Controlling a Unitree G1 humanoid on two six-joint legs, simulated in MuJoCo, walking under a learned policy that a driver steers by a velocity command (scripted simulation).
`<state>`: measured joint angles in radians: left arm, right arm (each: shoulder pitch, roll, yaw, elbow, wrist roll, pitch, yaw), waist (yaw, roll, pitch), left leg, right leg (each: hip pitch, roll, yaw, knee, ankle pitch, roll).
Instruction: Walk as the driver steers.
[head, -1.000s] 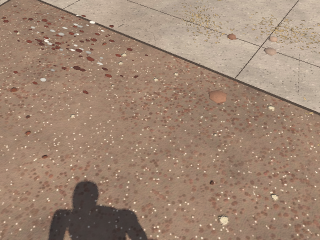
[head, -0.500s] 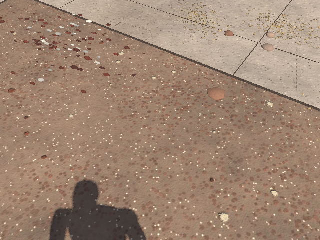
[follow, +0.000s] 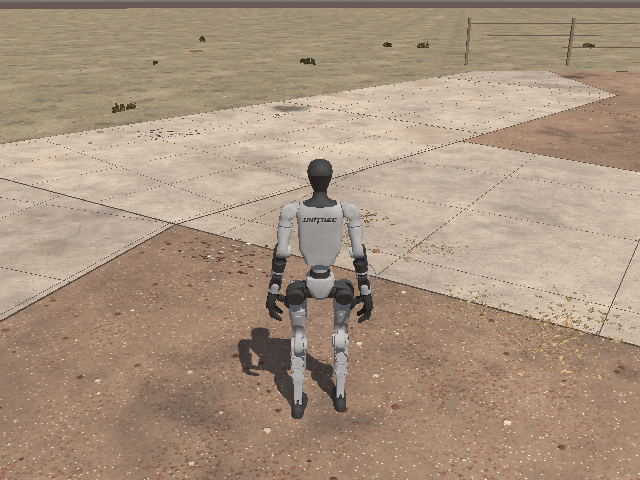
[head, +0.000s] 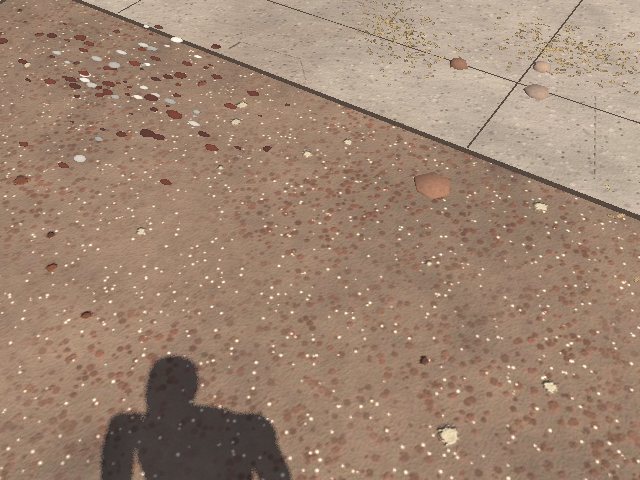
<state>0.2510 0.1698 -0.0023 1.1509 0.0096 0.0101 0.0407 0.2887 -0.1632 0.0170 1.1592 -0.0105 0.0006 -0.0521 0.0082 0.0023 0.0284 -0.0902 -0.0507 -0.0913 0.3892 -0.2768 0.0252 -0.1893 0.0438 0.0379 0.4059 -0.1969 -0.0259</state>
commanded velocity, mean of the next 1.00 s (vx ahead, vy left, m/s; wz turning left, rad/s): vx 0.76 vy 0.00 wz -0.06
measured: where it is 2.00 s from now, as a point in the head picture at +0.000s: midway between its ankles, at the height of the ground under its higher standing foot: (435, 165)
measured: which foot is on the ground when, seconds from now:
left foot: down 0.00-0.30, up 0.32-0.72, down 0.74-1.00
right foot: down 0.00-0.10, up 0.12-0.28, down 0.30-0.76, up 0.78-1.00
